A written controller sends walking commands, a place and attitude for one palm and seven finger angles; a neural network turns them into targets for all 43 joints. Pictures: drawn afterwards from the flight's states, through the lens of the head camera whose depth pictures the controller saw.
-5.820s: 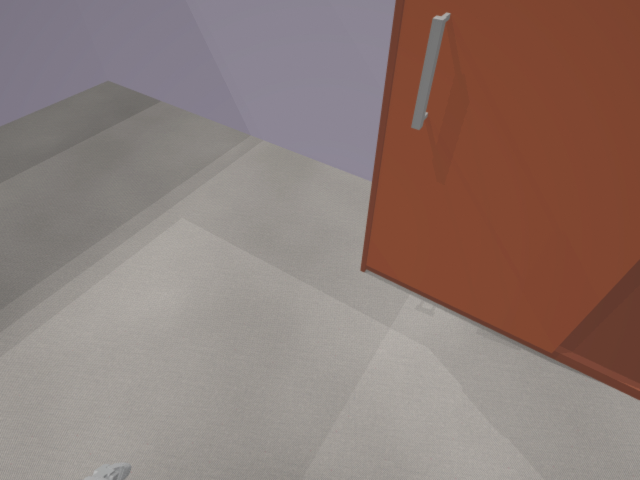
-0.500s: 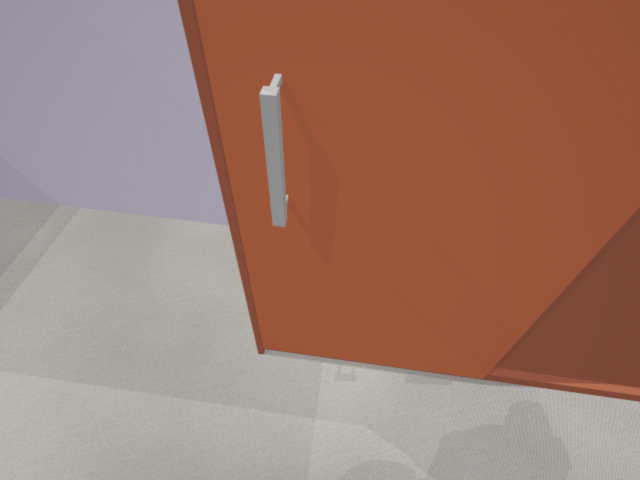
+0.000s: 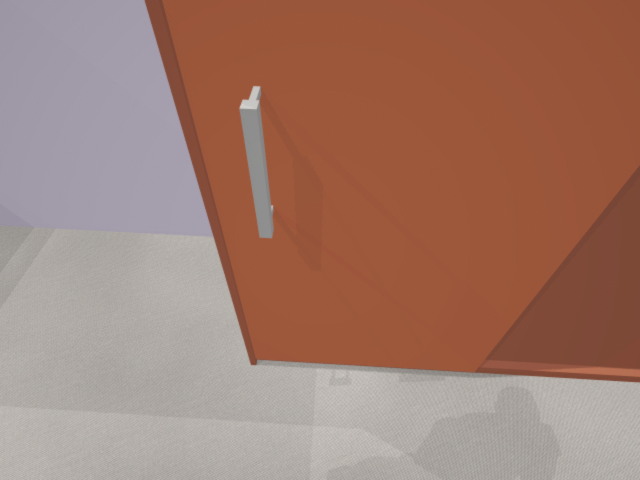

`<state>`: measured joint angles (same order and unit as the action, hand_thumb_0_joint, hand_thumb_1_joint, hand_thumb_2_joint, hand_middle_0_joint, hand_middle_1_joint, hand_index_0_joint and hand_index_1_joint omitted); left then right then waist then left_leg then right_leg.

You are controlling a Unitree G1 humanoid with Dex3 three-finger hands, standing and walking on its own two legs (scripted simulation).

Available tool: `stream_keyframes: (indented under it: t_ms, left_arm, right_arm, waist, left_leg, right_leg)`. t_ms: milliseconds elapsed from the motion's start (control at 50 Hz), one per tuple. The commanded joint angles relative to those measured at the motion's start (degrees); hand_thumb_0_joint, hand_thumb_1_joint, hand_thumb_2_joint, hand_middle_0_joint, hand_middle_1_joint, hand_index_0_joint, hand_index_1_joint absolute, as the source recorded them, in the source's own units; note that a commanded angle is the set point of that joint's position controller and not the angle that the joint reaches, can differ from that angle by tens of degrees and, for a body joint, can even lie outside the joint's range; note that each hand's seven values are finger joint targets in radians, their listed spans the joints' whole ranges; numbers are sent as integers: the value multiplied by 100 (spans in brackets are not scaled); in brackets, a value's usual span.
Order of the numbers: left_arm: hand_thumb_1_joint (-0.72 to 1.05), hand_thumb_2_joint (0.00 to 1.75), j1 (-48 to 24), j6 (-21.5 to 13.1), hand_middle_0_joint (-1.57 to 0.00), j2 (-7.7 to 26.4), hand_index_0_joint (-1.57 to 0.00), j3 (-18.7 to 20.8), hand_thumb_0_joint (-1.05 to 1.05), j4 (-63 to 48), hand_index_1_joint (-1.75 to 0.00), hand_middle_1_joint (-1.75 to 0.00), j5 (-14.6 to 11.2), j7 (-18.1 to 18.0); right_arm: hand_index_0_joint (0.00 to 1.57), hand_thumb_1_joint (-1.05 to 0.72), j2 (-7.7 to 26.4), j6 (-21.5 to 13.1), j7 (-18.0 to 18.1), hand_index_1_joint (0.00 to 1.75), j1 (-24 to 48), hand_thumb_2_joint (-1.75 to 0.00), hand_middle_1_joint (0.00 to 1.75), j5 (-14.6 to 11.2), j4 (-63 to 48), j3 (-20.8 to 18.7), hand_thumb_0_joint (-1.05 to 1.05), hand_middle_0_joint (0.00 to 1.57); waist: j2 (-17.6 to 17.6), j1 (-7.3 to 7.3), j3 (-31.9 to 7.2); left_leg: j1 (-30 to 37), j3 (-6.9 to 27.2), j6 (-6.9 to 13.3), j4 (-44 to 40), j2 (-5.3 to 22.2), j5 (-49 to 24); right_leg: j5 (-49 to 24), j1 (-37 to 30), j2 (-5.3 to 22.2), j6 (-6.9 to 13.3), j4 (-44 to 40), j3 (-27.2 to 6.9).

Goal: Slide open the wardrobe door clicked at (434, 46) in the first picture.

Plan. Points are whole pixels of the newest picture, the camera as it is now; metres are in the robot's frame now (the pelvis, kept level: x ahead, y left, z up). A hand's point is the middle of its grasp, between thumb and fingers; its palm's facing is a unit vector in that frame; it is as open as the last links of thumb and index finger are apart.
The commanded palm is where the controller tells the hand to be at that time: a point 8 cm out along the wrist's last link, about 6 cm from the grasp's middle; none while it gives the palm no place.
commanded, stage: look again from close up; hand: left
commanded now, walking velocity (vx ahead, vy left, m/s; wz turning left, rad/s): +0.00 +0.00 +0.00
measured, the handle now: (261, 169) +0.54 +0.13 +0.08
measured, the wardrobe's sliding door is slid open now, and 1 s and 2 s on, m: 0.00 0.00 0.00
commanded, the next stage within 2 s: shuffle to correct the standing spot in 1.00 s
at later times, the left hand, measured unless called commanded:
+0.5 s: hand out of the picture -0.02 +0.13 -0.17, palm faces +0.03 -0.97 -0.23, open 7.3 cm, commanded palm none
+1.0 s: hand out of the picture -0.03 +0.12 -0.18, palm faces +0.06 -0.98 -0.19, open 7.3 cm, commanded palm none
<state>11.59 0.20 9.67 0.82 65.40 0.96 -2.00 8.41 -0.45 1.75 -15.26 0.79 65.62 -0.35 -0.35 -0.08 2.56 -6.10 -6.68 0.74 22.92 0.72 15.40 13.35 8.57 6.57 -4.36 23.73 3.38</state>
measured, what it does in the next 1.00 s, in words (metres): shifts its weight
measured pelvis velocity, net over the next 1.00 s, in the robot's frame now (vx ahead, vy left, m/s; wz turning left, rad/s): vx -0.03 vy -0.05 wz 0.03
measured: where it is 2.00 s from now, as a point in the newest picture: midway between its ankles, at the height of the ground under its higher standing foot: outside the picture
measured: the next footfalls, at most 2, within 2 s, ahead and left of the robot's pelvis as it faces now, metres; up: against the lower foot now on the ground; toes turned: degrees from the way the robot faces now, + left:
left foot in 1.80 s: +0.17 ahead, +0.13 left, +0.00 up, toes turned +9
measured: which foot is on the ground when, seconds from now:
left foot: down 0.00-1.00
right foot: down 0.00-1.00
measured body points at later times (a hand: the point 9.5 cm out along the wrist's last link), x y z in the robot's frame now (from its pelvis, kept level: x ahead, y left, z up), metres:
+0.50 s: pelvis -0.02 -0.04 -0.01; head -0.02 -0.07 +0.44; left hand -0.02 +0.18 -0.15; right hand -0.01 -0.26 -0.18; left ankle -0.03 +0.10 -0.74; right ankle -0.01 -0.16 -0.74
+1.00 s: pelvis -0.03 -0.05 +0.00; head -0.01 -0.05 +0.45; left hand -0.03 +0.17 -0.16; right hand -0.03 -0.26 -0.17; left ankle -0.03 +0.10 -0.74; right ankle -0.01 -0.16 -0.74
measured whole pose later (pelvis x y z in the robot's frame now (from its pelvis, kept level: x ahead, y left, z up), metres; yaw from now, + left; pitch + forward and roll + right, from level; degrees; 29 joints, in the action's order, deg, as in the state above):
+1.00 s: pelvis -0.03 -0.05 +0.00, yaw +2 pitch -1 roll +0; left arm 15.5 -0.8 8.5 0.3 63.8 0.9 -1.4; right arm 7.6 -0.8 1.2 -17.4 1.0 64.2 0.6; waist 0.2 0.3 2.7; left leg -10.5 -3.4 -3.1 25.9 4.5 13.7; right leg 13.9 12.5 3.1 0.3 28.0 6.4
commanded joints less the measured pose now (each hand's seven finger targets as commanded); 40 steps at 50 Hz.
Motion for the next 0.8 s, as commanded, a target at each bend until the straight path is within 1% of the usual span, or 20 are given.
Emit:
stream_keyframes:
  t_ms: [0, 20, 40, 60, 80, 100, 120, 140, 180, 200, 240, 260, 340, 360, 440, 500, 540, 620, 720, 780]
  left_arm:
    - [90, 90, 718, -140, -20, 619, -20, -33, 0, -42, -30, -30, 40, -248]
    - [90, 90, 617, -201, -20, 736, -20, 19, 0, -308, -30, -30, 12, -192]
    - [90, 90, 520, -183, -20, 616, -20, -4, 0, -346, -30, -30, -11, -135]
    - [90, 90, 492, -227, -20, 608, -20, -13, 0, -349, -30, -30, -8, -88]
    - [90, 90, 562, -214, -20, 608, -20, -8, 0, -371, -30, -30, -34, -65]
    - [90, 90, 556, -199, -20, 565, -20, -6, 0, -380, -30, -30, -34, -52]
    - [90, 90, 521, -192, -20, 539, -20, -18, 0, -379, -30, -30, -40, -40]
    - [90, 90, 511, -185, -20, 511, -20, -36, 0, -364, -30, -30, -45, -29]
    - [90, 90, 436, -187, -20, 509, -20, -46, 0, -375, -30, -30, -26, -8]
    - [90, 90, 436, -174, -20, 511, -20, -45, 0, -378, -30, -30, -29, -5]
    - [90, 90, 460, -155, -20, 527, -20, -45, 0, -380, -30, -30, -32, -1]
    - [90, 90, 481, -163, -20, 541, -20, -40, 0, -385, -30, -30, -27, 4]
    - [90, 90, 555, -166, -20, 580, -20, -17, 0, -395, -30, -30, -34, 12]
    - [90, 90, 560, -171, -20, 592, -20, -15, 0, -394, -30, -30, -28, 15]
    - [90, 90, 600, -172, -20, 615, -20, 3, 0, -414, -30, -30, -33, 24]
    - [90, 90, 622, -181, -20, 630, -20, 16, 0, -415, -30, -30, -28, 29]
    - [90, 90, 646, -179, -20, 632, -20, 24, 0, -407, -30, -30, -31, 36]
    - [90, 90, 666, -187, -20, 628, -20, 36, 0, -381, -30, -30, -31, 40]
    - [90, 90, 672, -181, -20, 611, -20, 56, 0, -377, -30, -30, -30, 42]
    - [90, 90, 677, -184, -20, 588, -20, 55, 0, -366, -30, -30, -29, 41]
  right_arm:
    - [20, -90, 911, -167, -39, 30, -110, -90, 30, -86, -576, -115, 0, 20]
    - [20, -90, 726, -182, -70, 30, -496, -90, 30, 10, -627, -121, 0, 20]
    - [20, -90, 663, -205, -65, 30, -415, -90, 30, 18, -588, -91, 0, 20]
    - [20, -90, 627, -247, -77, 30, -559, -90, 30, 56, -601, -52, 0, 20]
    - [20, -90, 636, -238, -57, 30, -563, -90, 30, 44, -644, -46, 0, 20]
    - [20, -90, 644, -229, -37, 30, -569, -90, 30, 33, -684, -51, 0, 20]
    - [20, -90, 641, -217, -21, 30, -585, -90, 30, 18, -705, -52, 0, 20]
    - [20, -90, 618, -191, -16, 30, -570, -90, 30, 4, -726, -48, 0, 20]
    - [20, -90, 556, -151, -30, 30, -564, -90, 30, 11, -742, -33, 0, 20]
    - [20, -90, 564, -132, -41, 30, -573, -90, 30, 9, -736, -26, 0, 20]
    - [20, -90, 537, -106, -56, 30, -584, -90, 30, 10, -707, -24, 0, 20]
    - [20, -90, 509, -109, -58, 30, -598, -90, 30, 17, -684, -12, 0, 20]
    - [20, -90, 497, -83, -62, 30, -578, -90, 30, 17, -623, -5, 0, 20]
    - [20, -90, 480, -86, -61, 30, -591, -90, 30, 19, -611, -2, 0, 20]
    - [20, -90, 476, -68, -65, 30, -557, -90, 30, 17, -571, 0, 0, 20]
    - [20, -90, 482, -70, -63, 30, -558, -90, 30, 17, -524, -8, 0, 20]
    - [20, -90, 476, -68, -61, 30, -540, -90, 30, 16, -498, -1, 0, 20]
    - [20, -90, 470, -74, -54, 30, -561, -90, 30, 12, -444, -1, 0, 20]
    - [20, -90, 449, -80, -46, 30, -591, -90, 30, 13, -376, -7, 0, 20]
    - [20, -90, 452, -89, -38, 30, -614, -90, 30, 11, -345, -12, 0, 20]
  waist:
    - [-208, 89, 221]
    - [272, -35, -335]
    - [491, 34, -185]
    - [986, 15, -449]
    - [1020, 43, -615]
    - [920, 21, -632]
    - [622, 21, -564]
    - [215, 15, -410]
    - [-237, -17, -4]
    - [-314, -32, 156]
    - [-266, -42, 373]
    - [-122, -33, 351]
    - [-304, -27, 327]
    - [-219, -34, 289]
    - [-217, -16, 323]
    - [-188, -23, 264]
    - [-58, -2, 266]
    - [-121, 4, 222]
    - [1, 18, 238]
    - [-59, 21, 165]
  left_leg:
    - [-744, 574, -120, 535, 747, -2732]
    - [-624, 604, -95, 304, 553, -1810]
    - [-692, 662, -12, 82, 604, -1669]
    - [-663, 712, -3, 139, 616, -2278]
    - [-470, 692, 45, 155, 651, -2362]
    - [-371, 692, 79, 180, 677, -2460]
    - [-404, 692, 108, 222, 666, -2347]
    - [-462, 650, 119, 223, 639, -1910]
    - [-676, 626, 92, 130, 556, -1223]
    - [-748, 595, 73, 70, 527, -891]
    - [-798, 575, 53, -22, 486, -528]
    - [-773, 573, 57, -47, 476, -563]
    - [-693, 484, 16, -28, 433, -318]
    - [-632, 472, 14, -39, 448, -359]
    - [-660, 433, -17, -35, 428, -243]
    - [-624, 419, -39, -32, 443, -262]
    - [-633, 405, -55, -49, 451, -266]
    - [-636, 408, -70, -58, 471, -312]
    - [-698, 421, -90, -95, 490, -312]
    - [-702, 442, -88, -91, 501, -390]
  right_leg:
    - [-2145, 150, 228, 412, 83, -423]
    - [-1368, -157, 253, 548, 418, -229]
    - [-700, 65, 135, 578, 403, -177]
    - [-798, -69, 66, 600, 562, -81]
    - [-614, -49, -9, 587, 590, -16]
    - [-585, 6, -46, 575, 614, 21]
    - [-636, 37, -37, 563, 568, 21]
    - [-692, 135, 4, 558, 463, -2]
    - [-750, 331, 70, 554, 339, -51]
    - [-566, 434, 82, 548, 258, -79]
    - [-163, 621, 65, 547, 134, -160]
    - [-197, 594, 56, 555, 130, -167]
    - [158, 708, 106, 581, -97, -314]
    - [120, 697, 97, 584, -102, -297]
    - [346, 757, 128, 611, -275, -388]
    - [332, 738, 119, 617, -320, -391]
    - [346, 716, 128, 626, -366, -391]
    - [285, 643, 124, 638, -415, -388]
    - [361, 598, 100, 644, -447, -354]
    - [246, 499, 95, 643, -435, -320]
